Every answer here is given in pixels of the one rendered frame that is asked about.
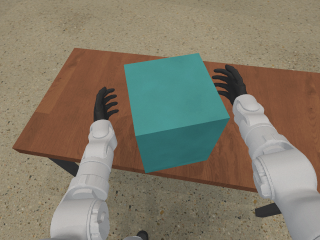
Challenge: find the robot left upper arm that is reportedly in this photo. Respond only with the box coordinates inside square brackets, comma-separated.
[38, 197, 110, 240]

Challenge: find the robot left forearm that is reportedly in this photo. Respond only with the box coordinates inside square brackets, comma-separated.
[50, 119, 118, 237]

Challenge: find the robot right forearm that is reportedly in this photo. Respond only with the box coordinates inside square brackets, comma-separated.
[232, 94, 318, 189]

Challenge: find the left robot hand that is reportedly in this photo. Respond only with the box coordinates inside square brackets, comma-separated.
[93, 87, 119, 122]

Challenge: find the right robot hand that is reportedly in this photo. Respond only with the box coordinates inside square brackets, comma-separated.
[212, 64, 248, 105]

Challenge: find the robot right upper arm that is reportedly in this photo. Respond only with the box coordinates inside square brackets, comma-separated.
[251, 148, 320, 240]

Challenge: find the carton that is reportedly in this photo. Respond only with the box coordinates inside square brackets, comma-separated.
[124, 53, 230, 173]

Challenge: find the table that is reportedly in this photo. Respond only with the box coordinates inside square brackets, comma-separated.
[12, 48, 320, 218]

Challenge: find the robot left foot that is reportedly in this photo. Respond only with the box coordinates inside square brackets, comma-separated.
[136, 230, 149, 240]

